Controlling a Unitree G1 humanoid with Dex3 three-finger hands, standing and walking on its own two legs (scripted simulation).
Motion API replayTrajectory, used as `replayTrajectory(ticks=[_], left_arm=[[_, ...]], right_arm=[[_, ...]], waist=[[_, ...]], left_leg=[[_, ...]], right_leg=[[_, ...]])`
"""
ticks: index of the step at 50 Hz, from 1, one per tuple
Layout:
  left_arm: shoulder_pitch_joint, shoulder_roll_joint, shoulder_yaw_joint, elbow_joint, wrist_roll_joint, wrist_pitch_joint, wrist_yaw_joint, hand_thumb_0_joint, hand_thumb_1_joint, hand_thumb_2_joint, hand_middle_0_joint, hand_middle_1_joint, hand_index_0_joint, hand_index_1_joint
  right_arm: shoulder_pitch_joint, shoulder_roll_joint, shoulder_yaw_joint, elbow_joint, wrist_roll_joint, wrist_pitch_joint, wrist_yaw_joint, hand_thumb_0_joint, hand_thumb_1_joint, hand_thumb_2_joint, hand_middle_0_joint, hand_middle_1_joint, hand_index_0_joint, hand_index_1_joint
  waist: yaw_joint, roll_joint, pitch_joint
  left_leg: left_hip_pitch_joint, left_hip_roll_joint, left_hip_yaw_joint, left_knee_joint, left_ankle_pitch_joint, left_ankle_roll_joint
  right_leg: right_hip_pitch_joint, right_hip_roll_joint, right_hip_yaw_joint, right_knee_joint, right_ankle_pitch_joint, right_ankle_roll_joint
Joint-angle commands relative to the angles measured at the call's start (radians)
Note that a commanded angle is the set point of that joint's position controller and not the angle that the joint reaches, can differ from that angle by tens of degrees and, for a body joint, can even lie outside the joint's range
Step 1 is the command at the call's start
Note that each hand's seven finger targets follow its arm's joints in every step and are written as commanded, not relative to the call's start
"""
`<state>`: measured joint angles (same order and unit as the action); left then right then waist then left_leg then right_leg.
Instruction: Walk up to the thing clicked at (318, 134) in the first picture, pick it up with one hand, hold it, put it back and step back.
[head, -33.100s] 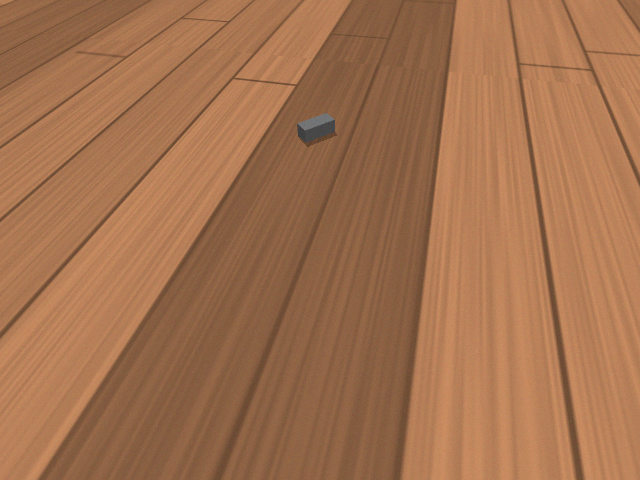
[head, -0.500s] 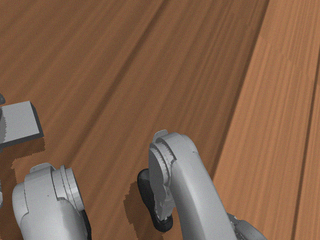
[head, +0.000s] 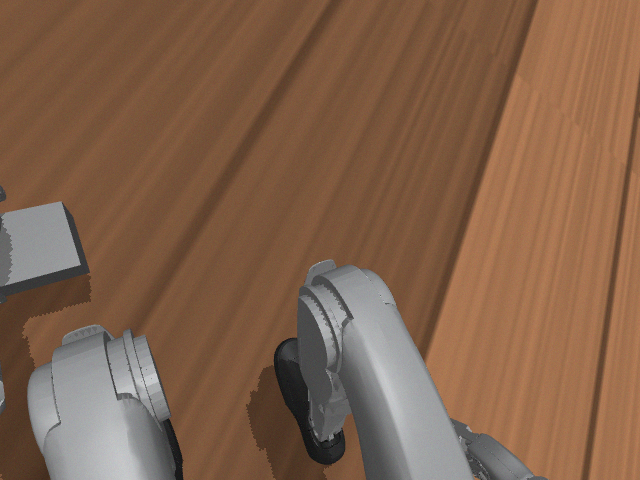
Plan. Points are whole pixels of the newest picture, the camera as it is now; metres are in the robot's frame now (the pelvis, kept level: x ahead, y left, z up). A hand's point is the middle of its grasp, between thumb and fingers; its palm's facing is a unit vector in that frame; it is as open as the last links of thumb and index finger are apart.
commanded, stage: withdraw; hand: left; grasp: from above
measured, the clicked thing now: out of the picture +0.42 +0.30 -0.26
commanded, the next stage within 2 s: home in 0.98 s
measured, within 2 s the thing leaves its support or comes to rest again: rests again in 0.40 s
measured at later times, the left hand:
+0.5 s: hand out of the picture +0.43 +0.34 -0.10, palm faces -0.30 -0.04 -0.95, open 14.2 cm
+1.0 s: hand out of the picture +0.40 +0.30 -0.12, palm faces -0.44 -0.09 -0.90, open 13.9 cm
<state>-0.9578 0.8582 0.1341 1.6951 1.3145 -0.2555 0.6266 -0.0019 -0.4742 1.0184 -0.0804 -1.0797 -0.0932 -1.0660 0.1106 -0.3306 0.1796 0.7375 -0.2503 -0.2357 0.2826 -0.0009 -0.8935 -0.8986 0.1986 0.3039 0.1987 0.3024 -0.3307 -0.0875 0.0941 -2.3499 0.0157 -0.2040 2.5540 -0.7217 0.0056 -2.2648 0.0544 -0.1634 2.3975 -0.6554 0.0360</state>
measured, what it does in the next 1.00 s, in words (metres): stands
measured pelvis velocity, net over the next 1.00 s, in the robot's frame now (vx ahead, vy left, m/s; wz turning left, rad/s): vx -0.02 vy -0.01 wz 0.11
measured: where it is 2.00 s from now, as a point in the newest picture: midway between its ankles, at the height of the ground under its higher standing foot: (247, 459)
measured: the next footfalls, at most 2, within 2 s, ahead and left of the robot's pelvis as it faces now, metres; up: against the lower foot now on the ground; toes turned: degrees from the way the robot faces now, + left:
none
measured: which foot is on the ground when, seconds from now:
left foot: down 0.00-1.00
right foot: down 0.00-1.00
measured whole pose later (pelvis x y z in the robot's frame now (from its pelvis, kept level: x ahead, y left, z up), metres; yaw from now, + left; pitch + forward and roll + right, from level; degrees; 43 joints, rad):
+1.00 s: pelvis -0.02 -0.01 +0.04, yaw +6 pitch +32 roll -7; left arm -0.94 0.66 0.02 1.50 1.31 -0.25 0.46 0.00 -0.51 1.02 -0.09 -1.03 -0.09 -1.03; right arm 0.13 -0.32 0.05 0.73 -0.14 -0.04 0.10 0.00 -0.91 -0.90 0.20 0.30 0.20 0.30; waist -0.24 -0.04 -0.07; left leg -2.28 0.00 -0.10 2.35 -0.63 0.00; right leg -2.22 0.02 -0.08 2.27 -0.62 0.01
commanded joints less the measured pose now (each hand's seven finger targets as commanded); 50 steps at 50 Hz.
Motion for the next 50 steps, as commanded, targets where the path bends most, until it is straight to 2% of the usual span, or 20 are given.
replayTrajectory(ticks=[1, 6, 7, 10, 12, 15, 16, 20, 22, 24, 26, 27, 29, 30, 33, 35, 38, 43, 47, 50], left_arm=[[-0.268, 0.215, 0.001, -0.114, -0.006, -0.015, 0.049, 0.000, -0.422, 1.016, -0.053, -1.087, -0.076, -1.063], [-0.279, 0.237, 0.016, -0.100, -0.005, -0.015, 0.056, 0.000, -0.483, 0.960, -0.045, -1.025, -0.080, -0.988], [-0.274, 0.278, 0.058, -0.142, -0.006, -0.015, 0.070, 0.000, -0.490, 0.966, -0.046, -1.020, -0.077, -0.988], [-0.275, 0.207, 0.018, -0.222, -0.026, 0.007, 0.091, 0.000, -0.494, 0.964, -0.046, -1.014, -0.076, -0.983], [-0.299, 0.242, 0.064, -0.328, -0.033, 0.030, 0.105, 0.000, -0.491, 0.962, -0.047, -1.008, -0.076, -0.979], [-0.209, 0.243, 0.126, -0.471, -0.093, 0.090, 0.113, 0.000, -0.508, 0.973, -0.055, -0.999, -0.073, -0.980], [-0.182, 0.222, 0.114, -0.547, -0.114, 0.113, 0.102, 0.000, -0.510, 0.976, -0.055, -1.001, -0.071, -0.983], [-0.213, 0.120, 0.012, -0.621, -0.165, 0.208, -0.019, 0.000, -0.539, 1.007, -0.062, -1.001, -0.059, -1.003], [-0.188, 0.051, -0.043, -0.535, -0.184, 0.239, -0.107, 0.000, -0.534, 1.014, -0.067, -1.010, -0.061, -1.015], [-0.152, 0.007, -0.080, -0.535, -0.211, 0.251, -0.199, 0.000, -0.522, 1.013, -0.074, -1.020, -0.070, -1.023], [-0.110, -0.108, -0.145, -0.517, -0.261, 0.247, -0.286, 0.000, -0.523, 1.019, -0.070, -1.023, -0.065, -1.027], [-0.094, -0.149, -0.180, -0.503, -0.288, 0.241, -0.330, 0.000, -0.520, 1.021, -0.070, -1.032, -0.067, -1.035], [-0.076, -0.111, -0.189, -0.523, -0.294, 0.223, -0.404, 0.000, -0.516, 1.022, -0.073, -1.026, -0.067, -1.032], [-0.091, -0.133, -0.204, -0.521, -0.300, 0.209, -0.435, 0.000, -0.523, 1.027, -0.073, -1.035, -0.067, -1.041], [-0.113, -0.125, -0.205, -0.536, -0.278, 0.159, -0.469, 0.000, -0.508, 1.016, -0.077, -1.029, -0.075, -1.031], [-0.146, -0.097, -0.195, -0.533, -0.245, 0.114, -0.460, 0.000, -0.515, 1.023, -0.087, -1.025, -0.078, -1.034], [-0.212, -0.024, -0.135, -0.567, -0.182, 0.043, -0.386, 0.000, -0.508, 1.013, -0.098, -1.014, -0.090, -1.023], [-0.310, -0.015, -0.123, -0.400, -0.046, -0.003, -0.212, 0.000, -0.526, 1.018, -0.062, -1.027, -0.064, -1.025], [-0.414, 0.082, -0.049, -0.349, -0.006, 0.005, -0.091, 0.000, -0.536, 1.009, -0.061, -1.026, -0.069, -1.018], [-0.420, 0.103, -0.035, -0.318, 0.005, 0.044, -0.049, 0.000, -0.526, 0.998, -0.066, -1.022, -0.078, -1.010]], right_arm=[[0.174, -0.292, -0.085, -0.006, 0.009, 0.003, -0.011, 0.000, -0.880, -0.896, 0.201, 0.300, 0.201, 0.300], [0.195, -0.301, -0.084, -0.003, 0.004, -0.001, -0.010, 0.000, -0.889, -0.894, 0.201, 0.300, 0.201, 0.300], [0.207, -0.306, -0.087, 0.005, 0.003, 0.001, -0.012, 0.000, -0.891, -0.895, 0.201, 0.300, 0.201, 0.300], [0.185, -0.275, -0.086, 0.010, 0.012, -0.008, -0.001, 0.000, -0.891, -0.896, 0.201, 0.300, 0.201, 0.300], [0.198, -0.289, -0.112, 0.001, 0.014, -0.011, 0.009, 0.000, -0.889, -0.895, 0.201, 0.300, 0.201, 0.300], [0.183, -0.269, -0.162, -0.009, 0.049, 0.012, 0.011, 0.000, -0.894, -0.898, 0.201, 0.300, 0.201, 0.300], [0.177, -0.260, -0.176, -0.016, 0.064, 0.026, 0.011, 0.000, -0.893, -0.898, 0.201, 0.300, 0.200, 0.300], [0.201, -0.237, -0.224, 0.008, 0.127, 0.081, -0.004, 0.000, -0.900, -0.903, 0.200, 0.300, 0.200, 0.300], [0.230, -0.221, -0.239, 0.026, 0.141, 0.110, -0.020, 0.000, -0.900, -0.903, 0.200, 0.300, 0.200, 0.300], [0.259, -0.220, -0.247, 0.014, 0.144, 0.132, -0.034, 0.000, -0.899, -0.903, 0.200, 0.300, 0.200, 0.300], [0.257, -0.197, -0.254, 0.000, 0.159, 0.149, -0.047, 0.000, -0.899, -0.903, 0.200, 0.300, 0.200, 0.300], [0.256, -0.197, -0.252, -0.012, 0.168, 0.155, -0.056, 0.000, -0.898, -0.903, 0.200, 0.300, 0.200, 0.300], [0.247, -0.214, -0.252, -0.036, 0.182, 0.170, -0.086, 0.000, -0.896, -0.902, 0.200, 0.300, 0.200, 0.300], [0.241, -0.209, -0.252, -0.048, 0.184, 0.177, -0.099, 0.000, -0.898, -0.903, 0.200, 0.300, 0.200, 0.300], [0.237, -0.203, -0.231, -0.066, 0.187, 0.191, -0.138, 0.000, -0.897, -0.901, 0.200, 0.300, 0.200, 0.300], [0.215, -0.179, -0.215, -0.071, 0.184, 0.199, -0.159, 0.000, -0.900, -0.903, 0.200, 0.300, 0.200, 0.300], [0.197, -0.170, -0.203, -0.066, 0.172, 0.204, -0.175, 0.000, -0.901, -0.903, 0.200, 0.300, 0.200, 0.300], [0.176, -0.163, -0.182, -0.044, 0.141, 0.205, -0.182, 0.000, -0.897, -0.900, 0.200, 0.300, 0.200, 0.300], [0.192, -0.191, -0.180, -0.028, 0.109, 0.183, -0.183, 0.000, -0.900, -0.898, 0.200, 0.300, 0.200, 0.300], [0.191, -0.196, -0.188, -0.010, 0.093, 0.163, -0.179, 0.000, -0.900, -0.898, 0.200, 0.300, 0.200, 0.300]], waist=[[-0.029, 0.446, -0.639], [-0.042, 0.406, -0.619], [-0.022, 0.424, -0.653], [0.012, 0.526, -0.733], [0.022, 0.588, -0.801], [0.094, 0.644, -0.901], [0.114, 0.664, -0.952], [0.111, 0.570, -0.955], [0.093, 0.451, -0.854], [0.094, 0.350, -0.842], [0.094, 0.255, -0.820], [0.072, 0.201, -0.759], [0.091, 0.120, -0.705], [0.090, 0.101, -0.696], [0.106, 0.081, -0.657], [0.120, 0.083, -0.668], [0.147, 0.183, -0.733], [0.100, 0.278, -0.723], [0.098, 0.361, -0.789], [0.084, 0.434, -0.816]], left_leg=[[0.458, 0.008, 0.082, -0.278, 0.170, 0.007], [0.436, 0.007, 0.090, -0.253, 0.185, 0.014], [0.456, 0.007, 0.094, -0.259, 0.213, 0.013], [0.542, 0.010, 0.088, -0.292, 0.222, -0.004], [0.613, 0.009, 0.090, -0.308, 0.248, -0.014], [0.664, 0.008, 0.114, -0.355, 0.271, -0.020], [0.676, 0.009, 0.126, -0.372, 0.280, -0.018], [0.615, 0.000, 0.161, -0.407, 0.255, 0.010], [0.553, -0.004, 0.154, -0.437, 0.210, 0.022], [0.533, -0.009, 0.151, -0.442, 0.210, 0.032], [0.506, -0.017, 0.149, -0.482, 0.188, 0.036], [0.477, -0.020, 0.145, -0.498, 0.162, 0.041], [0.450, -0.026, 0.147, -0.518, 0.138, 0.045], [0.432, -0.031, 0.156, -0.518, 0.123, 0.044], [0.427, -0.040, 0.173, -0.517, 0.128, 0.036], [0.413, -0.042, 0.191, -0.496, 0.127, 0.037], [0.470, -0.046, 0.195, -0.486, 0.144, 0.032], [0.517, -0.043, 0.183, -0.476, 0.113, 0.022], [0.568, -0.044, 0.176, -0.473, 0.095, 0.013], [0.625, -0.038, 0.174, -0.472, 0.099, 0.005]], right_leg=[[0.332, 0.044, -0.080, -0.206, 0.196, -0.070], [0.347, 0.041, -0.074, -0.213, 0.213, -0.059], [0.369, 0.041, -0.075, -0.223, 0.235, -0.059], [0.344, 0.043, -0.076, -0.195, 0.243, -0.071], [0.327, 0.034, -0.081, -0.185, 0.265, -0.071], [0.345, 0.022, -0.055, -0.208, 0.280, -0.078], [0.368, 0.026, -0.035, -0.226, 0.291, -0.082], [0.366, 0.027, 0.012, -0.301, 0.282, -0.083], [0.366, 0.032, 0.019, -0.352, 0.224, -0.080], [0.432, 0.030, 0.028, -0.390, 0.214, -0.075], [0.483, 0.024, 0.033, -0.417, 0.191, -0.076], [0.490, 0.023, 0.032, -0.442, 0.168, -0.073], [0.514, 0.017, 0.041, -0.478, 0.136, -0.075], [0.520, 0.016, 0.050, -0.493, 0.112, -0.079], [0.526, 0.007, 0.060, -0.517, 0.101, -0.083], [0.530, 0.008, 0.079, -0.511, 0.097, -0.078], [0.486, 0.003, 0.086, -0.472, 0.107, -0.081], [0.354, 0.006, 0.071, -0.409, 0.067, -0.088], [0.310, -0.007, 0.047, -0.374, 0.050, -0.087], [0.275, -0.014, 0.033, -0.341, 0.060, -0.085]])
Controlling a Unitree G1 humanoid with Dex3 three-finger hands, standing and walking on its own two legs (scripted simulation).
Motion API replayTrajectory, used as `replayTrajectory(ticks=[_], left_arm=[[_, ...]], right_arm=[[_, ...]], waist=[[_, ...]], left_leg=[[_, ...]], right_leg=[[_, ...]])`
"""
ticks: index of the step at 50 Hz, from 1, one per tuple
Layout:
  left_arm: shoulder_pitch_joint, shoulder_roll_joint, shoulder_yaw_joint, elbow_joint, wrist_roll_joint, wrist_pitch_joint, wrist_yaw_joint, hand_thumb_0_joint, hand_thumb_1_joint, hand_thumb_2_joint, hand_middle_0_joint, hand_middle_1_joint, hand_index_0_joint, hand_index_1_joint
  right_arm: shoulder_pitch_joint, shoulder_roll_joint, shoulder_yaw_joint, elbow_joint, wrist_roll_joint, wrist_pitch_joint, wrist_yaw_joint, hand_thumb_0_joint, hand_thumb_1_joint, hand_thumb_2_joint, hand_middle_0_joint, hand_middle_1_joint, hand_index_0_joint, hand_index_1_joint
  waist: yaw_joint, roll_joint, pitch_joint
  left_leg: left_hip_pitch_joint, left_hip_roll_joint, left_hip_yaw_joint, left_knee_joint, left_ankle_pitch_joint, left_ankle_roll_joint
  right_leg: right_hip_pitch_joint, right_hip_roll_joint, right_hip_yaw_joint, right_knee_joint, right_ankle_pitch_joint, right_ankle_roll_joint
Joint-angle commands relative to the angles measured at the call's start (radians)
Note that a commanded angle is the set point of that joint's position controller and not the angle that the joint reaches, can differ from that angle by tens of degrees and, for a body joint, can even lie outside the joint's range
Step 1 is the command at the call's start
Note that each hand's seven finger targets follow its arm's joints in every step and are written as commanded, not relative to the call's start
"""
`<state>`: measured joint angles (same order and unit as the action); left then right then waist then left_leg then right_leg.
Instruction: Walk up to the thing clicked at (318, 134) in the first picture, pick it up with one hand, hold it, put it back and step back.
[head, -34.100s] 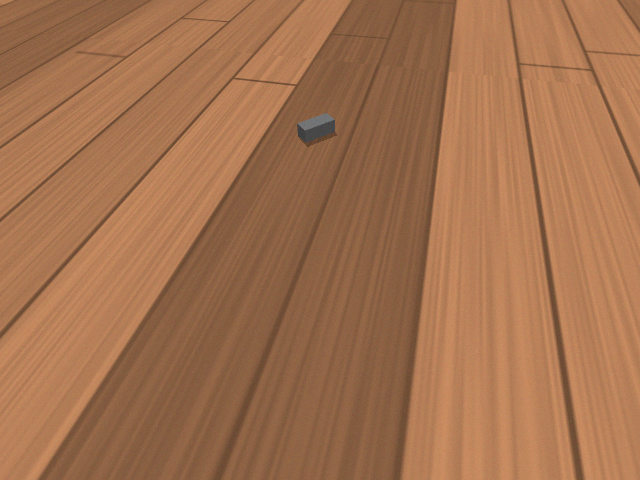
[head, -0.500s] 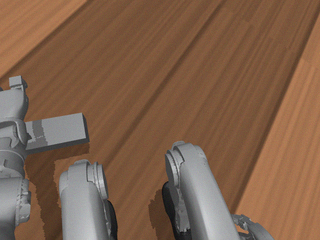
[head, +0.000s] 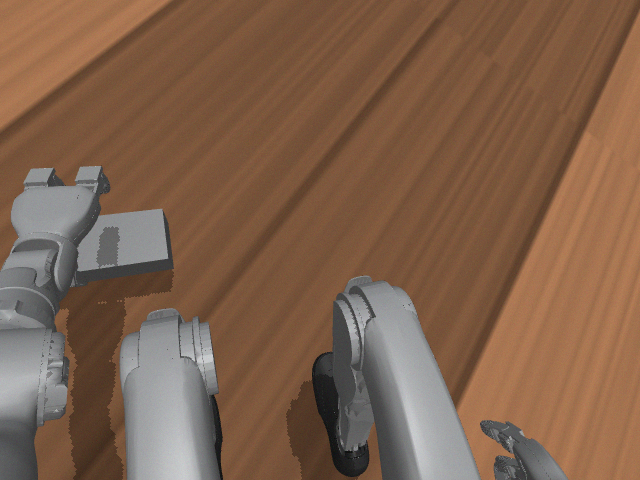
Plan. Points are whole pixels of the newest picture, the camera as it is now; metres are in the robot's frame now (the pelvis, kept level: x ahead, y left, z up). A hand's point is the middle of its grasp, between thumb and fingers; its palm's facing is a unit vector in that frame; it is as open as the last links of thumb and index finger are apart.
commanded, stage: home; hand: left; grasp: from above
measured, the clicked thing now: (105, 248) +0.47 +0.26 -0.30
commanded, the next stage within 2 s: none
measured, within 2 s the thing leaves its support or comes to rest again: neither
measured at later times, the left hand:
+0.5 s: hand (27, 211) +0.44 +0.26 -0.04, palm faces -0.37 -0.37 -0.85, open 10.9 cm
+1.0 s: hand out of the picture +0.28 +0.22 +0.17, palm faces -0.02 -0.92 -0.40, open 7.4 cm
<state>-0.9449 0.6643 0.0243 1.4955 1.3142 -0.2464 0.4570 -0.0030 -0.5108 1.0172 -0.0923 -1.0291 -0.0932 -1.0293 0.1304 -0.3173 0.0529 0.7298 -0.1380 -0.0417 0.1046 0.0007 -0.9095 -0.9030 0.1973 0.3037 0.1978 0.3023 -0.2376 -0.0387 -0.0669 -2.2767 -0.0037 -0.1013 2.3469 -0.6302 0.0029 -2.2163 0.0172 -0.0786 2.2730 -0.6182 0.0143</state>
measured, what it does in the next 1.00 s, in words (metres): rises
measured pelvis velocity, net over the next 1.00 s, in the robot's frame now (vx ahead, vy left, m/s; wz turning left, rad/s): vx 0.04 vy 0.00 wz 0.09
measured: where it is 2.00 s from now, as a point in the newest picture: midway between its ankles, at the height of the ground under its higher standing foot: (277, 455)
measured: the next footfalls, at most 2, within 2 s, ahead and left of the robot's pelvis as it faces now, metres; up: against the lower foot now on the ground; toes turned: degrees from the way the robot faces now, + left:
none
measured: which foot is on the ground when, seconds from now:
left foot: down 0.00-1.00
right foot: down 0.00-1.00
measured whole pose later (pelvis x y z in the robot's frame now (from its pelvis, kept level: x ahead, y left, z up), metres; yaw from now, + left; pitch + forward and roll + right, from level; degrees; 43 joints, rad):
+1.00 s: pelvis +0.04 +0.00 +0.27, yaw +5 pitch +23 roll -4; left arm 0.11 0.31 -0.02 0.20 0.12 0.28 0.09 0.01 0.89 0.90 -0.21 -0.30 -0.21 -0.30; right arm 0.11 -0.21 0.04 0.55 0.04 -0.10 -0.07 0.01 -0.91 -0.90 0.20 0.30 0.20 0.30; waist -0.06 0.03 -0.20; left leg -1.31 0.01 -0.07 1.50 -0.58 0.00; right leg -1.27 0.01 -0.05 1.44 -0.57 0.01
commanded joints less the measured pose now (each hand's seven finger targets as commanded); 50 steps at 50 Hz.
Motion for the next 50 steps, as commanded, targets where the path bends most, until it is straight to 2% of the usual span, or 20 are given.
replayTrajectory(ticks=[1, 2, 3, 4, 7, 8, 12, 15, 18, 19, 21, 23, 25, 27, 30, 33, 36, 41, 45, 50], left_arm=[[-0.482, 0.302, 0.079, -0.143, -0.001, 0.044, 0.127, 0.000, -0.520, 0.988, -0.062, -1.019, -0.079, -1.001], [-0.493, 0.290, 0.076, -0.160, -0.008, 0.057, 0.127, 0.000, -0.498, 0.933, -0.142, -0.939, -0.159, -0.921], [-0.493, 0.288, 0.081, -0.178, -0.032, 0.068, 0.125, 0.000, -0.508, 0.976, -0.083, -1.013, -0.101, -0.995], [-0.488, 0.286, 0.080, -0.175, -0.046, 0.080, 0.118, 0.000, -0.477, 0.985, -0.163, -0.933, -0.181, -0.915], [-0.420, 0.217, 0.040, -0.185, -0.109, 0.117, 0.068, 0.000, -0.456, 0.930, -0.120, -0.976, -0.144, -0.951], [-0.423, 0.231, 0.040, -0.214, -0.118, 0.126, 0.046, 0.000, -0.449, 0.934, -0.200, -0.896, -0.201, -0.871], [-0.284, 0.230, 0.063, -0.337, -0.213, 0.166, -0.044, 0.000, -0.234, 0.976, -0.234, -0.741, -0.209, -0.764], [-0.157, 0.177, 0.059, -0.392, -0.295, 0.191, -0.114, 0.000, -0.019, 0.883, -0.211, -0.587, -0.194, -0.604], [-0.031, 0.177, 0.085, -0.572, -0.395, 0.208, -0.195, 0.000, 0.221, 0.886, -0.207, -0.507, -0.195, -0.519], [0.078, 0.145, 0.093, -0.563, -0.434, 0.223, -0.221, 0.000, 0.301, 0.895, -0.207, -0.480, -0.197, -0.490], [0.162, 0.083, 0.076, -0.713, -0.513, 0.229, -0.272, 0.000, 0.454, 0.912, -0.209, -0.459, -0.200, -0.467], [0.216, 0.081, 0.096, -0.860, -0.579, 0.236, -0.315, 0.000, 0.595, 0.892, -0.203, -0.394, -0.197, -0.399], [0.324, 0.007, 0.052, -0.933, -0.641, 0.252, -0.350, 0.000, 0.755, 0.881, -0.198, -0.328, -0.196, -0.330], [0.364, -0.007, 0.067, -1.041, -0.695, 0.262, -0.360, 0.000, 0.897, 0.900, -0.199, -0.299, -0.199, -0.299], [0.418, -0.065, 0.040, -1.156, -0.759, 0.277, -0.358, 0.000, 0.899, 0.899, -0.199, -0.298, -0.199, -0.297], [0.475, -0.070, 0.061, -1.243, -0.820, 0.299, -0.345, 0.000, 0.899, 0.899, -0.199, -0.297, -0.199, -0.297], [0.565, -0.124, 0.034, -1.335, -0.899, 0.335, -0.337, 0.000, 0.899, 0.899, -0.199, -0.297, -0.199, -0.297], [0.747, -0.186, 0.011, -1.402, -1.040, 0.412, -0.343, 0.000, 0.900, 0.899, -0.199, -0.298, -0.199, -0.297], [0.863, -0.207, 0.024, -1.472, -1.164, 0.464, -0.346, 0.000, 0.900, 0.899, -0.199, -0.298, -0.199, -0.298], [1.033, -0.249, 0.043, -1.529, -1.250, 0.519, -0.344, 0.000, 0.900, 0.899, -0.199, -0.298, -0.199, -0.298]], right_arm=[[0.172, -0.216, -0.064, 0.001, -0.025, -0.040, 0.001, 0.000, -0.899, -0.896, 0.200, 0.300, 0.200, 0.300], [0.183, -0.215, -0.066, 0.012, -0.027, -0.045, 0.007, 0.000, -0.886, -0.894, 0.200, 0.301, 0.200, 0.301], [0.186, -0.214, -0.073, 0.012, -0.027, -0.047, 0.010, 0.000, -0.901, -0.897, 0.200, 0.300, 0.200, 0.300], [0.191, -0.217, -0.073, 0.015, -0.028, -0.053, 0.015, 0.000, -0.885, -0.893, 0.200, 0.301, 0.200, 0.301], [0.220, -0.213, -0.086, 0.027, -0.016, -0.054, 0.025, 0.000, -0.901, -0.895, 0.200, 0.300, 0.200, 0.300], [0.240, -0.218, -0.089, 0.034, -0.012, -0.051, 0.027, 0.000, -0.887, -0.894, 0.200, 0.300, 0.200, 0.300], [0.290, -0.211, -0.118, 0.017, 0.027, -0.030, 0.030, 0.000, -0.888, -0.894, 0.200, 0.300, 0.200, 0.300], [0.306, -0.202, -0.129, -0.009, 0.061, -0.008, 0.027, 0.000, -0.892, -0.896, 0.200, 0.300, 0.200, 0.300], [0.286, -0.182, -0.137, -0.068, 0.094, 0.015, 0.021, 0.000, -0.894, -0.897, 0.200, 0.300, 0.200, 0.300], [0.275, -0.182, -0.137, -0.081, 0.103, 0.021, 0.017, 0.000, -0.895, -0.898, 0.200, 0.300, 0.200, 0.300], [0.248, -0.163, -0.135, -0.110, 0.115, 0.028, 0.008, 0.000, -0.896, -0.898, 0.200, 0.300, 0.200, 0.300], [0.225, -0.155, -0.142, -0.142, 0.127, 0.032, -0.007, 0.000, -0.897, -0.899, 0.200, 0.300, 0.200, 0.300], [0.190, -0.131, -0.141, -0.166, 0.134, 0.032, -0.016, 0.000, -0.899, -0.900, 0.200, 0.300, 0.200, 0.300], [0.165, -0.125, -0.149, -0.184, 0.143, 0.029, -0.029, 0.000, -0.899, -0.900, 0.200, 0.300, 0.200, 0.300], [0.126, -0.113, -0.149, -0.202, 0.152, 0.018, -0.051, 0.000, -0.899, -0.900, 0.200, 0.300, 0.200, 0.300], [0.084, -0.119, -0.142, -0.210, 0.163, -0.005, -0.080, 0.000, -0.899, -0.900, 0.200, 0.300, 0.200, 0.300], [0.044, -0.113, -0.133, -0.226, 0.170, -0.029, -0.107, 0.000, -0.899, -0.900, 0.200, 0.300, 0.200, 0.300], [0.000, -0.096, -0.110, -0.249, 0.181, -0.064, -0.149, 0.000, -0.900, -0.900, 0.200, 0.300, 0.200, 0.300], [-0.004, -0.073, -0.091, -0.281, 0.184, -0.088, -0.175, 0.000, -0.900, -0.900, 0.200, 0.300, 0.200, 0.300], [0.029, -0.042, -0.073, -0.300, 0.185, -0.111, -0.209, 0.000, -0.900, -0.900, 0.200, 0.300, 0.200, 0.300]], waist=[[-0.019, 0.402, -0.665], [-0.027, 0.446, -0.683], [-0.021, 0.457, -0.732], [-0.023, 0.458, -0.735], [-0.010, 0.455, -0.801], [-0.011, 0.431, -0.821], [0.059, 0.378, -0.928], [0.069, 0.275, -0.877], [0.102, 0.210, -0.872], [0.107, 0.143, -0.809], [0.118, 0.109, -0.766], [0.140, 0.097, -0.779], [0.142, 0.087, -0.737], [0.152, 0.121, -0.729], [0.140, 0.158, -0.667], [0.160, 0.231, -0.613], [0.155, 0.233, -0.605], [0.149, 0.192, -0.527], [0.147, 0.154, -0.464], [0.152, 0.137, -0.416]], left_leg=[[0.553, -0.018, 0.066, -0.269, -0.009, 0.009], [0.584, -0.018, 0.064, -0.275, 0.005, 0.006], [0.596, -0.014, 0.060, -0.273, 0.011, 0.005], [0.600, -0.014, 0.058, -0.270, 0.006, 0.006], [0.627, -0.013, 0.058, -0.275, 0.050, 0.006], [0.628, -0.011, 0.060, -0.272, 0.079, 0.009], [0.666, -0.016, 0.074, -0.312, 0.191, 0.016], [0.636, -0.018, 0.072, -0.354, 0.217, 0.027], [0.630, -0.019, 0.066, -0.416, 0.214, 0.039], [0.616, -0.019, 0.059, -0.433, 0.208, 0.042], [0.597, -0.019, 0.067, -0.476, 0.184, 0.048], [0.628, -0.018, 0.069, -0.511, 0.177, 0.048], [0.663, -0.010, 0.073, -0.560, 0.162, 0.046], [0.742, -0.003, 0.061, -0.610, 0.151, 0.037], [0.830, 0.005, 0.046, -0.703, 0.073, 0.029], [0.952, 0.015, -0.003, -0.826, -0.021, 0.013], [1.057, 0.016, -0.026, -0.916, -0.052, 0.010], [1.167, 0.011, -0.021, -1.020, -0.046, 0.012], [1.237, 0.007, -0.011, -1.104, -0.019, 0.018], [1.351, 0.005, 0.010, -1.203, 0.110, 0.017]], right_leg=[[0.208, 0.019, -0.062, -0.205, 0.024, -0.060], [0.205, 0.016, -0.068, -0.198, 0.043, -0.057], [0.208, 0.018, -0.068, -0.195, 0.048, -0.061], [0.200, 0.013, -0.073, -0.189, 0.053, -0.060], [0.232, 0.020, -0.073, -0.204, 0.094, -0.067], [0.268, 0.022, -0.075, -0.215, 0.124, -0.064], [0.428, 0.024, -0.056, -0.263, 0.210, -0.063], [0.518, 0.028, -0.043, -0.323, 0.241, -0.055], [0.617, 0.029, -0.026, -0.394, 0.243, -0.050], [0.634, 0.026, -0.021, -0.423, 0.245, -0.047], [0.689, 0.027, -0.009, -0.476, 0.234, -0.043], [0.751, 0.026, 0.004, -0.524, 0.227, -0.045], [0.783, 0.027, 0.014, -0.568, 0.211, -0.041], [0.783, 0.022, 0.021, -0.603, 0.194, -0.045], [0.773, 0.021, 0.023, -0.676, 0.128, -0.048], [0.758, 0.014, 0.022, -0.712, 0.063, -0.049], [0.812, 0.011, 0.021, -0.772, 0.053, -0.043], [0.923, 0.012, 0.030, -0.901, 0.051, -0.040], [1.052, 0.011, 0.041, -1.014, 0.061, -0.036], [1.225, 0.010, 0.045, -1.143, 0.145, -0.037]])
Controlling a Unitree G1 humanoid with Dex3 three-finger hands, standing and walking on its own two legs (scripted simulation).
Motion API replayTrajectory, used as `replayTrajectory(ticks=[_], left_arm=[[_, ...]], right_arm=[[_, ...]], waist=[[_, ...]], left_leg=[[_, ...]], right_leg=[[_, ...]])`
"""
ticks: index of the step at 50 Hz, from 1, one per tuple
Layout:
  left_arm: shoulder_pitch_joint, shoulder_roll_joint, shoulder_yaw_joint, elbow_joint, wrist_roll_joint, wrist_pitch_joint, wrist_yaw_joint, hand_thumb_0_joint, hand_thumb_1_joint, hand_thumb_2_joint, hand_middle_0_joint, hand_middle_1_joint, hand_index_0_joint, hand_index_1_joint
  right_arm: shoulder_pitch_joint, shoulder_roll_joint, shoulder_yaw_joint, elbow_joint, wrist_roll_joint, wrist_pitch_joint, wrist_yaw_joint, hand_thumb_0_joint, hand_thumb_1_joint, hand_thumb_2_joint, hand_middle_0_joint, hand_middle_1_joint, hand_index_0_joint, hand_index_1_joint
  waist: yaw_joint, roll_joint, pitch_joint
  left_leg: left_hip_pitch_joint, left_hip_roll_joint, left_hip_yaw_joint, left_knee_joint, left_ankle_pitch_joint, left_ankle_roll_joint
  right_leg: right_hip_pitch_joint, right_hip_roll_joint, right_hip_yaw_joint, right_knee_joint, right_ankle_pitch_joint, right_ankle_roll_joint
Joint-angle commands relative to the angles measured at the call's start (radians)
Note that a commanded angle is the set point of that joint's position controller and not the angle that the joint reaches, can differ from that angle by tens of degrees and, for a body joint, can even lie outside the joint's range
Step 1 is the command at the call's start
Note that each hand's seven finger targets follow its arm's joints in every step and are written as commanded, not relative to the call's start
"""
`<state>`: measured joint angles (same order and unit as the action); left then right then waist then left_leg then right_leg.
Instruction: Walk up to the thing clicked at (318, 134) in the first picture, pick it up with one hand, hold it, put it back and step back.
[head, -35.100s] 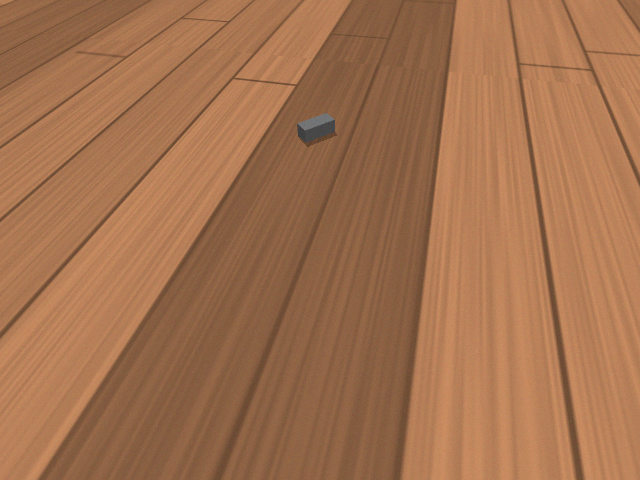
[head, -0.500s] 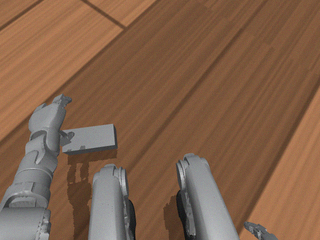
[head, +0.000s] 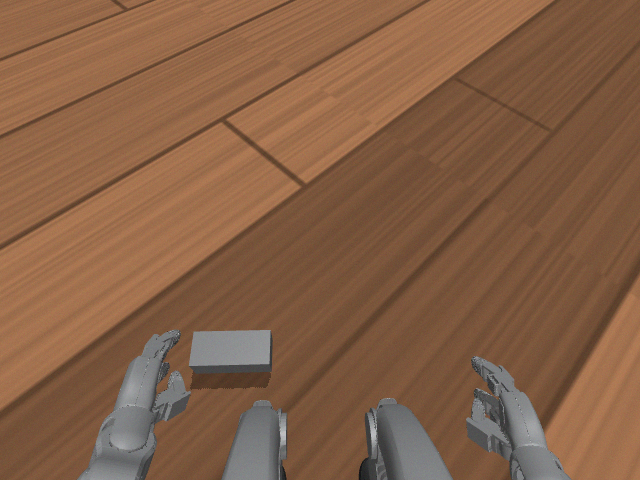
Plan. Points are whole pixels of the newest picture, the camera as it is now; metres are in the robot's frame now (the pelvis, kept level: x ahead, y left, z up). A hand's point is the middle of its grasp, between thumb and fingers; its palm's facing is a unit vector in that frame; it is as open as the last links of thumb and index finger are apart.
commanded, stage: home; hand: left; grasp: from above
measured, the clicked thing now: (233, 351) +0.45 +0.22 -0.57
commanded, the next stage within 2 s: none
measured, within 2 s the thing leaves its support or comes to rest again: neither
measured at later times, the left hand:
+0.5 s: hand (143, 416) +0.21 +0.18 +0.06, palm faces +0.09 -0.98 -0.20, open 7.4 cm
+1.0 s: hand (141, 419) +0.21 +0.18 +0.06, palm faces +0.07 -0.98 -0.20, open 7.4 cm
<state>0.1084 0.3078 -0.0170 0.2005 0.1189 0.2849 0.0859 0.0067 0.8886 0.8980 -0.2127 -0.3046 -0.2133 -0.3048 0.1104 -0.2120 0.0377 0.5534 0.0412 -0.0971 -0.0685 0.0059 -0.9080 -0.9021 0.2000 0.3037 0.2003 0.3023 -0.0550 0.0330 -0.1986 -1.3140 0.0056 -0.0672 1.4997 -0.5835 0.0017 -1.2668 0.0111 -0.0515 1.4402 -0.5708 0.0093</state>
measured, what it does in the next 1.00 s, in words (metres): rises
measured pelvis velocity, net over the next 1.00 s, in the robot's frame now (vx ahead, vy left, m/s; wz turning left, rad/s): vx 0.05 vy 0.00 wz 0.03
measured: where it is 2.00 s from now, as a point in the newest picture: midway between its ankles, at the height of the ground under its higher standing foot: outside the picture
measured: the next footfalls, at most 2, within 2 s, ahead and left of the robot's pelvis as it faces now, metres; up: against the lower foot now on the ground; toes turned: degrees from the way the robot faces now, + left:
none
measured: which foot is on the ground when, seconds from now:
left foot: down 0.00-1.00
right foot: down 0.00-1.00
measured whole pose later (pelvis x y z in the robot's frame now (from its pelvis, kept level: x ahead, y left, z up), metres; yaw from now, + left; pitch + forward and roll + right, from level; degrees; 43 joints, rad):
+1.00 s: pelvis +0.05 +0.00 +0.11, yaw +2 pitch +10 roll -3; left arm 0.50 0.23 0.03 -0.13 -0.06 0.45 0.02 0.01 0.90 0.90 -0.20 -0.30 -0.20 -0.30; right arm 0.30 -0.22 0.04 0.54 0.01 -0.23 -0.18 0.01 -0.90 -0.90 0.20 0.30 0.20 0.30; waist -0.03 0.05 -0.15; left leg -0.70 0.01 -0.06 1.01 -0.49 0.01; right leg -0.64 0.01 -0.04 0.94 -0.46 0.01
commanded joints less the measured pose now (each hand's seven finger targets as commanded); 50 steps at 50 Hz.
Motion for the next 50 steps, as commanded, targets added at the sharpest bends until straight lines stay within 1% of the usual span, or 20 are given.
replayTrajectory(ticks=[1, 2, 5, 7, 9, 11, 13, 16, 18, 20, 23, 26, 27, 28, 30, 32, 34, 40, 43, 50], left_arm=[[-0.003, 0.107, 0.098, -0.254, -0.071, -0.002, 0.027, 0.000, 0.900, 0.899, -0.199, -0.298, -0.199, -0.297], [0.035, 0.089, 0.095, -0.261, -0.085, 0.013, 0.025, 0.000, 0.900, 0.899, -0.199, -0.298, -0.199, -0.297], [0.106, 0.060, 0.114, -0.314, -0.132, 0.052, 0.019, 0.000, 0.900, 0.899, -0.199, -0.297, -0.199, -0.297], [0.170, 0.035, 0.108, -0.362, -0.156, 0.073, 0.014, 0.000, 0.900, 0.899, -0.199, -0.298, -0.199, -0.297], [0.238, 0.028, 0.118, -0.399, -0.175, 0.093, 0.009, 0.000, 0.900, 0.899, -0.199, -0.298, -0.199, -0.297], [0.288, 0.017, 0.117, -0.440, -0.189, 0.109, 0.004, 0.000, 0.900, 0.899, -0.199, -0.297, -0.199, -0.297], [0.325, 0.010, 0.120, -0.482, -0.197, 0.118, -0.006, 0.000, 0.900, 0.899, -0.199, -0.297, -0.199, -0.297], [0.383, 0.010, 0.115, -0.499, -0.192, 0.129, -0.018, 0.000, 0.900, 0.899, -0.199, -0.297, -0.199, -0.297], [0.388, 0.007, 0.106, -0.512, -0.186, 0.127, -0.029, 0.000, 0.900, 0.899, -0.199, -0.297, -0.199, -0.297], [0.403, 0.004, 0.107, -0.515, -0.183, 0.129, -0.038, 0.000, 0.900, 0.899, -0.199, -0.297, -0.199, -0.297], [0.397, 0.011, 0.108, -0.538, -0.183, 0.125, -0.051, 0.000, 0.900, 0.899, -0.199, -0.298, -0.199, -0.297], [0.372, 0.008, 0.103, -0.504, -0.177, 0.122, -0.061, 0.000, 0.900, 0.899, -0.199, -0.298, -0.199, -0.298], [0.359, 0.013, 0.104, -0.504, -0.175, 0.119, -0.063, 0.000, 0.900, 0.899, -0.199, -0.298, -0.199, -0.297], [0.361, 0.017, 0.113, -0.518, -0.173, 0.118, -0.063, 0.000, 0.900, 0.899, -0.199, -0.298, -0.199, -0.298], [0.367, 0.017, 0.107, -0.521, -0.172, 0.116, -0.067, 0.000, 0.900, 0.899, -0.199, -0.298, -0.199, -0.298], [0.374, 0.026, 0.116, -0.539, -0.169, 0.117, -0.063, 0.000, 0.900, 0.899, -0.199, -0.298, -0.199, -0.298], [0.366, 0.022, 0.111, -0.530, -0.168, 0.114, -0.062, 0.000, 0.900, 0.899, -0.199, -0.298, -0.199, -0.298], [0.373, 0.022, 0.108, -0.527, -0.165, 0.115, -0.056, 0.000, 0.900, 0.899, -0.199, -0.298, -0.199, -0.298], [0.367, 0.016, 0.101, -0.521, -0.168, 0.111, -0.058, 0.000, 0.900, 0.899, -0.199, -0.299, -0.199, -0.298], [0.373, 0.020, 0.106, -0.522, -0.173, 0.106, -0.058, 0.000, 0.900, 0.899, -0.199, -0.299, -0.199, -0.298]], right_arm=[[0.054, -0.144, -0.051, -0.136, 0.007, -0.059, -0.044, 0.000, -0.900, -0.900, 0.200, 0.300, 0.200, 0.300], [0.064, -0.138, -0.049, -0.136, 0.007, -0.061, -0.052, 0.000, -0.900, -0.900, 0.200, 0.300, 0.200, 0.300], [0.088, -0.131, -0.038, -0.145, 0.004, -0.072, -0.074, 0.000, -0.900, -0.900, 0.200, 0.300, 0.200, 0.300], [0.111, -0.125, -0.031, -0.162, 0.004, -0.081, -0.089, 0.000, -0.900, -0.900, 0.200, 0.300, 0.200, 0.300], [0.124, -0.118, -0.028, -0.175, 0.001, -0.089, -0.100, 0.000, -0.900, -0.900, 0.200, 0.300, 0.200, 0.300], [0.138, -0.111, -0.028, -0.189, 0.000, -0.099, -0.112, 0.000, -0.900, -0.900, 0.200, 0.300, 0.200, 0.300], [0.144, -0.109, -0.031, -0.191, -0.005, -0.110, -0.119, 0.000, -0.900, -0.900, 0.200, 0.300, 0.200, 0.300], [0.146, -0.112, -0.035, -0.203, -0.011, -0.126, -0.128, 0.000, -0.900, -0.900, 0.200, 0.300, 0.200, 0.300], [0.145, -0.111, -0.038, -0.205, -0.016, -0.136, -0.130, 0.000, -0.900, -0.900, 0.200, 0.300, 0.200, 0.300], [0.147, -0.113, -0.041, -0.205, -0.019, -0.146, -0.132, 0.000, -0.900, -0.900, 0.200, 0.300, 0.200, 0.300], [0.139, -0.123, -0.047, -0.210, -0.023, -0.163, -0.132, 0.000, -0.900, -0.900, 0.200, 0.300, 0.200, 0.300], [0.138, -0.130, -0.051, -0.203, -0.029, -0.177, -0.131, 0.000, -0.900, -0.900, 0.200, 0.300, 0.200, 0.300], [0.132, -0.131, -0.050, -0.200, -0.030, -0.180, -0.131, 0.000, -0.900, -0.900, 0.200, 0.300, 0.200, 0.300], [0.136, -0.130, -0.052, -0.204, -0.031, -0.184, -0.131, 0.000, -0.900, -0.900, 0.200, 0.300, 0.200, 0.300], [0.129, -0.134, -0.054, -0.198, -0.032, -0.188, -0.127, 0.000, -0.900, -0.900, 0.200, 0.300, 0.200, 0.300], [0.130, -0.136, -0.056, -0.200, -0.032, -0.192, -0.127, 0.000, -0.900, -0.900, 0.200, 0.300, 0.200, 0.300], [0.123, -0.134, -0.052, -0.194, -0.034, -0.194, -0.125, 0.000, -0.900, -0.900, 0.200, 0.300, 0.200, 0.300], [0.116, -0.132, -0.050, -0.190, -0.034, -0.195, -0.127, 0.000, -0.901, -0.900, 0.200, 0.299, 0.200, 0.299], [0.110, -0.132, -0.047, -0.189, -0.035, -0.197, -0.125, 0.000, -0.901, -0.899, 0.200, 0.299, 0.200, 0.299], [0.114, -0.135, -0.050, -0.186, -0.036, -0.197, -0.127, 0.000, -0.901, -0.899, 0.200, 0.299, 0.200, 0.299]], waist=[[-0.021, 0.061, -0.280], [-0.027, 0.050, -0.268], [-0.015, 0.061, -0.245], [-0.016, 0.050, -0.231], [-0.004, 0.041, -0.198], [-0.008, 0.012, -0.175], [-0.001, 0.031, -0.145], [0.001, 0.009, -0.090], [-0.006, 0.005, -0.061], [-0.002, -0.010, -0.043], [0.003, -0.005, -0.030], [-0.008, -0.015, -0.009], [-0.004, -0.012, 0.003], [-0.004, 0.002, -0.015], [0.006, 0.020, -0.027], [0.007, 0.022, -0.062], [0.007, 0.026, -0.039], [0.014, 0.023, -0.047], [0.017, 0.014, -0.030], [0.016, 0.014, -0.048]], left_leg=[[0.408, -0.006, -0.024, -0.375, 0.077, 0.019], [0.432, -0.004, -0.023, -0.395, 0.114, 0.018], [0.518, -0.001, -0.022, -0.457, 0.194, 0.011], [0.568, -0.004, -0.014, -0.496, 0.247, 0.010], [0.597, -0.009, -0.002, -0.530, 0.279, 0.012], [0.629, -0.014, 0.012, -0.553, 0.309, 0.018], [0.652, -0.015, 0.020, -0.580, 0.323, 0.017], [0.672, -0.012, 0.010, -0.614, 0.325, 0.018], [0.680, -0.015, 0.014, -0.627, 0.310, 0.022], [0.688, -0.016, 0.019, -0.638, 0.297, 0.024], [0.700, -0.014, 0.020, -0.646, 0.307, 0.021], [0.699, -0.015, 0.024, -0.646, 0.290, 0.022], [0.697, -0.014, 0.022, -0.649, 0.276, 0.022], [0.706, -0.015, 0.024, -0.645, 0.285, 0.021], [0.720, -0.013, 0.021, -0.654, 0.297, 0.016], [0.738, -0.013, 0.021, -0.645, 0.344, 0.015], [0.731, -0.013, 0.019, -0.650, 0.333, 0.015], [0.734, -0.008, 0.011, -0.656, 0.334, 0.013], [0.726, -0.008, 0.013, -0.663, 0.300, 0.015], [0.729, -0.004, 0.006, -0.658, 0.323, 0.012]], right_leg=[[0.305, 0.016, 0.017, -0.334, 0.108, -0.032], [0.338, 0.017, 0.018, -0.355, 0.136, -0.031], [0.417, 0.018, 0.010, -0.412, 0.197, -0.032], [0.481, 0.020, 0.005, -0.459, 0.241, -0.030], [0.545, 0.020, 0.000, -0.511, 0.270, -0.028], [0.604, 0.021, 0.001, -0.565, 0.303, -0.023], [0.625, 0.021, 0.001, -0.591, 0.317, -0.024], [0.635, 0.023, -0.008, -0.622, 0.314, -0.020], [0.641, 0.021, -0.007, -0.645, 0.303, -0.018], [0.648, 0.018, -0.006, -0.658, 0.288, -0.017], [0.652, 0.018, -0.013, -0.659, 0.289, -0.014], [0.639, 0.015, -0.011, -0.664, 0.275, -0.012], [0.636, 0.013, -0.011, -0.667, 0.265, -0.010], [0.643, 0.011, -0.007, -0.661, 0.274, -0.012], [0.648, 0.015, -0.013, -0.654, 0.278, -0.013], [0.668, 0.015, -0.010, -0.646, 0.320, -0.015], [0.670, 0.015, -0.011, -0.647, 0.311, -0.015], [0.668, 0.018, -0.014, -0.645, 0.306, -0.017], [0.666, 0.020, -0.016, -0.649, 0.278, -0.015], [0.670, 0.022, -0.017, -0.641, 0.292, -0.017]])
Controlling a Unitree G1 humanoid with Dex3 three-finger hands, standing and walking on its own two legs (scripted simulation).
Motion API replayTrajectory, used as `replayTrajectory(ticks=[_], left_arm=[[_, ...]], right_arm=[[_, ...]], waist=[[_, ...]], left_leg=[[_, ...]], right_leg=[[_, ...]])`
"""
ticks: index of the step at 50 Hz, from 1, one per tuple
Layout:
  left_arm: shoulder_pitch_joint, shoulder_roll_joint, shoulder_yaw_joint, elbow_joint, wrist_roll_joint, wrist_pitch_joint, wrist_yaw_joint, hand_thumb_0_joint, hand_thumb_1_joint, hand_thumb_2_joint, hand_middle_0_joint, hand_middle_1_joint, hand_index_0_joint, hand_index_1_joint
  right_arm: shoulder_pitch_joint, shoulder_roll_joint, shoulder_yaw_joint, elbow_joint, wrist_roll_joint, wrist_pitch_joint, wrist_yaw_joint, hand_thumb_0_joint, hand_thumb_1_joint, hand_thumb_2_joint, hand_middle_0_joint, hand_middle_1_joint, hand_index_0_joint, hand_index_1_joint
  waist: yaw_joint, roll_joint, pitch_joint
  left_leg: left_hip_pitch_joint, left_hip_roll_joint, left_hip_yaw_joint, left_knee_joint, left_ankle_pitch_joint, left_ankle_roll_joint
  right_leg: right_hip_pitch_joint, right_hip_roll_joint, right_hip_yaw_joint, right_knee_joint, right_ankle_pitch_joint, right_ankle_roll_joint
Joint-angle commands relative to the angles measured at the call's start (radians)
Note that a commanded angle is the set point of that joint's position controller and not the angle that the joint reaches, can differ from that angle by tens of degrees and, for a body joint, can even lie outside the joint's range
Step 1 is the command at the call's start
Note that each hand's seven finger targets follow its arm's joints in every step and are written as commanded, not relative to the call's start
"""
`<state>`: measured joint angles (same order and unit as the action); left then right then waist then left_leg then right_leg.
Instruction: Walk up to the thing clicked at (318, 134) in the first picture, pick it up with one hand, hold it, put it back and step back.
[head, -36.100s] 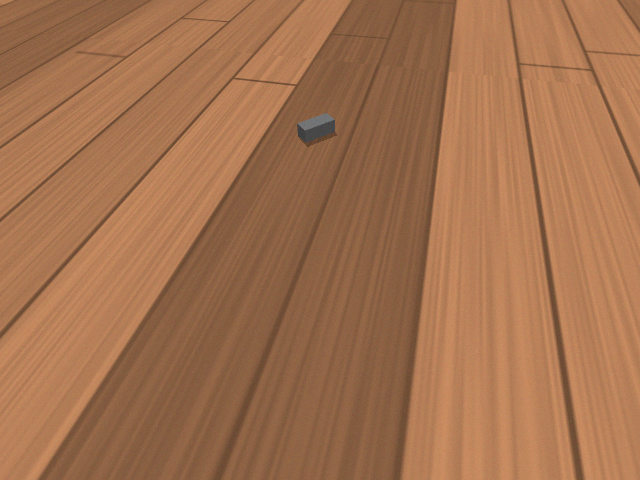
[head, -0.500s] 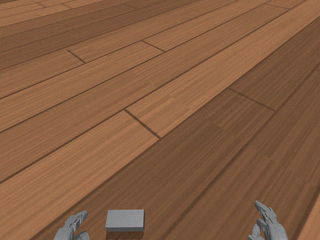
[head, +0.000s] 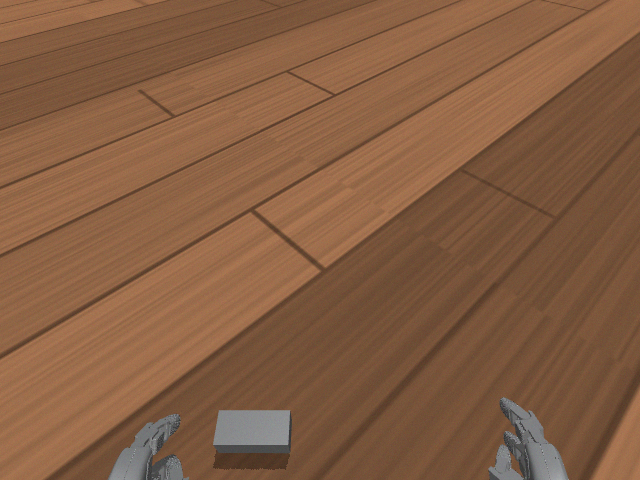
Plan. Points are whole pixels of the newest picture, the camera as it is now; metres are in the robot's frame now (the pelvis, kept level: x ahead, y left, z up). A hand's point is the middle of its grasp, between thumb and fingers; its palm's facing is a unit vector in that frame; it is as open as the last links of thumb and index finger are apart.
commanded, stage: home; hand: left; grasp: from above
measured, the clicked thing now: (254, 431) +0.40 +0.20 -0.68
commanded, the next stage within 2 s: stand in 1.42 s
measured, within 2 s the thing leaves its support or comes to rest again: neither
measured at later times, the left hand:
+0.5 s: hand out of the picture +0.16 +0.18 -0.05, palm faces +0.04 -0.98 -0.19, open 7.4 cm
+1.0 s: hand out of the picture +0.17 +0.18 -0.05, palm faces +0.04 -0.98 -0.19, open 7.4 cm
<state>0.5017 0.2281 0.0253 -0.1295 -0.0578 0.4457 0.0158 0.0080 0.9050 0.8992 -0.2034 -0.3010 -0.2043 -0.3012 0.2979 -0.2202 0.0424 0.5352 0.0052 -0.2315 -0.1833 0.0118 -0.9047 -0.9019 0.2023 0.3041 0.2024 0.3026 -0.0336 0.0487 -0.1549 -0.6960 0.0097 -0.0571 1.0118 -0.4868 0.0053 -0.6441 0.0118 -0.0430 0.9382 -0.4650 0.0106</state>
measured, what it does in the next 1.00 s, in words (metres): stands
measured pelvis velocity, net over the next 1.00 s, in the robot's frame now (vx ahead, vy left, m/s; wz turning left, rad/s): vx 0.01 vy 0.00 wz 0.00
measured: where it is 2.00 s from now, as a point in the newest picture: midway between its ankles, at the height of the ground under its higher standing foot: outside the picture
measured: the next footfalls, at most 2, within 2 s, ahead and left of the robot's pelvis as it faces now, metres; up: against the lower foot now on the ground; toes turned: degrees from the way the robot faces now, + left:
none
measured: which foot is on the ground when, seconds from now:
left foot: down 0.00-1.00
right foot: down 0.00-1.00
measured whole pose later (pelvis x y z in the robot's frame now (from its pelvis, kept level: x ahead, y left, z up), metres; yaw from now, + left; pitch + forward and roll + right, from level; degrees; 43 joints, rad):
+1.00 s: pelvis +0.01 +0.00 +0.00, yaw +0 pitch +10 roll -3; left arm 0.51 0.23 0.02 -0.13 -0.06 0.44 0.01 0.01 0.90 0.90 -0.20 -0.30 -0.20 -0.30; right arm 0.30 -0.23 0.03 0.54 0.01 -0.23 -0.18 0.01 -0.91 -0.90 0.20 0.30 0.20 0.30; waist -0.03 0.05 -0.17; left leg -0.69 0.01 -0.06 1.02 -0.50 0.01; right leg -0.64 0.01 -0.04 0.94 -0.48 0.01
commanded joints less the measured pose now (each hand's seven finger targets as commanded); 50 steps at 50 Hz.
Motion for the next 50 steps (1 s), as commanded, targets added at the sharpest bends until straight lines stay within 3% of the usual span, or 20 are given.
replayTrajectory(ticks=[1, 12, 26, 32, 33, 37, 42, 43, 44, 50], left_arm=[[-0.011, 0.100, 0.070, -0.191, 0.002, -0.055, 0.013, 0.000, 0.900, 0.899, -0.199, -0.299, -0.199, -0.299], [-0.028, 0.104, 0.069, -0.193, 0.006, -0.050, 0.010, 0.000, 0.900, 0.899, -0.199, -0.299, -0.199, -0.299], [-0.022, 0.103, 0.060, -0.185, 0.010, -0.051, 0.010, 0.000, 0.900, 0.899, -0.199, -0.299, -0.199, -0.298], [-0.033, 0.109, 0.072, -0.185, 0.008, -0.056, 0.010, 0.000, 0.900, 0.899, -0.199, -0.299, -0.199, -0.298], [-0.024, 0.094, 0.056, -0.187, 0.010, -0.055, 0.009, 0.000, 0.900, 0.899, -0.199, -0.298, -0.199, -0.298], [-0.007, 0.109, 0.071, -0.192, 0.006, -0.054, 0.008, 0.000, 0.900, 0.899, -0.199, -0.298, -0.199, -0.298], [-0.002, 0.106, 0.070, -0.181, 0.007, -0.054, 0.010, 0.000, 0.900, 0.899, -0.199, -0.298, -0.199, -0.298], [-0.024, 0.099, 0.053, -0.202, 0.011, -0.057, 0.011, 0.000, 0.900, 0.899, -0.199, -0.298, -0.199, -0.298], [-0.020, 0.108, 0.068, -0.195, 0.009, -0.057, 0.010, 0.000, 0.900, 0.899, -0.199, -0.298, -0.199, -0.298], [-0.022, 0.106, 0.060, -0.199, 0.007, -0.055, 0.009, 0.000, 0.900, 0.899, -0.199, -0.298, -0.199, -0.298]], right_arm=[[-0.069, -0.124, -0.055, -0.167, 0.000, -0.064, -0.012, 0.000, -0.901, -0.899, 0.200, 0.299, 0.200, 0.299], [-0.072, -0.123, -0.055, -0.168, 0.002, -0.066, -0.012, 0.000, -0.901, -0.899, 0.200, 0.299, 0.200, 0.299], [-0.064, -0.128, -0.059, -0.159, 0.002, -0.071, -0.012, 0.000, -0.901, -0.899, 0.200, 0.299, 0.200, 0.299], [-0.067, -0.132, -0.062, -0.160, 0.000, -0.073, -0.013, 0.000, -0.901, -0.899, 0.200, 0.299, 0.200, 0.299], [-0.072, -0.121, -0.056, -0.164, 0.001, -0.073, -0.013, 0.000, -0.901, -0.899, 0.200, 0.299, 0.200, 0.299], [-0.060, -0.129, -0.062, -0.161, 0.001, -0.072, -0.013, 0.000, -0.901, -0.899, 0.200, 0.299, 0.200, 0.299], [-0.058, -0.125, -0.061, -0.156, -0.001, -0.068, -0.011, 0.000, -0.901, -0.899, 0.200, 0.299, 0.200, 0.299], [-0.065, -0.126, -0.060, -0.162, 0.000, -0.067, -0.011, 0.000, -0.901, -0.899, 0.200, 0.299, 0.200, 0.299], [-0.064, -0.127, -0.062, -0.158, 0.001, -0.066, -0.011, 0.000, -0.901, -0.899, 0.200, 0.299, 0.200, 0.299], [-0.063, -0.130, -0.065, -0.157, 0.001, -0.062, -0.008, 0.000, -0.901, -0.900, 0.200, 0.300, 0.200, 0.299]], waist=[[-0.002, -0.021, -0.111], [-0.001, 0.001, -0.061], [-0.006, 0.009, -0.081], [-0.005, -0.001, -0.073], [0.001, 0.000, -0.065], [-0.005, -0.006, -0.113], [-0.002, -0.007, -0.103], [-0.006, 0.003, -0.089], [-0.004, 0.007, -0.089], [-0.006, 0.001, -0.082]], left_leg=[[0.112, -0.011, -0.002, -0.160, 0.245, 0.011], [0.080, -0.012, 0.000, -0.183, 0.138, 0.012], [0.106, -0.004, -0.007, -0.180, 0.197, 0.006], [0.092, -0.005, -0.010, -0.186, 0.150, 0.007], [0.091, -0.007, -0.004, -0.179, 0.167, 0.008], [0.112, -0.008, 0.003, -0.159, 0.232, 0.009], [0.103, -0.010, 0.003, -0.152, 0.251, 0.010], [0.106, -0.009, 0.005, -0.159, 0.234, 0.010], [0.106, -0.008, 0.000, -0.162, 0.233, 0.008], [0.107, -0.005, -0.005, -0.163, 0.256, 0.007]], right_leg=[[0.063, 0.020, -0.022, -0.140, 0.205, -0.018], [0.035, 0.017, -0.018, -0.158, 0.118, -0.015], [0.036, 0.019, -0.020, -0.134, 0.158, -0.019], [0.028, 0.020, -0.019, -0.143, 0.124, -0.015], [0.029, 0.018, -0.018, -0.147, 0.138, -0.016], [0.057, 0.017, -0.014, -0.137, 0.197, -0.015], [0.066, 0.015, -0.013, -0.137, 0.218, -0.015], [0.049, 0.017, -0.013, -0.138, 0.202, -0.016], [0.050, 0.017, -0.015, -0.137, 0.197, -0.016], [0.048, 0.020, -0.021, -0.132, 0.212, -0.017]])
